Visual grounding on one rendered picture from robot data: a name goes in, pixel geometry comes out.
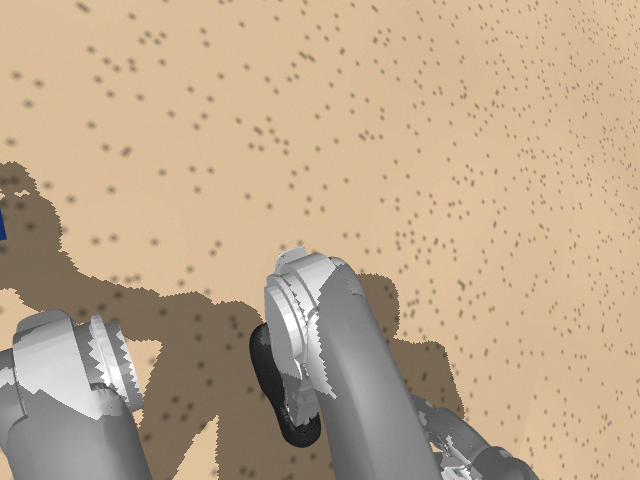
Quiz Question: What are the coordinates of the right robot foot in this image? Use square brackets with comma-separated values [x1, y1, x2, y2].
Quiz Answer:
[249, 322, 321, 448]

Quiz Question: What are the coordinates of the right robot arm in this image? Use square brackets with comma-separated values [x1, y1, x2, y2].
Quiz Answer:
[470, 446, 540, 480]

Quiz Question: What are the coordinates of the small box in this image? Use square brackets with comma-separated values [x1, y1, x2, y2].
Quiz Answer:
[0, 209, 7, 240]

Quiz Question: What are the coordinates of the right robot hand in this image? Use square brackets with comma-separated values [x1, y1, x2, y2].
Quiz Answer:
[410, 394, 491, 480]

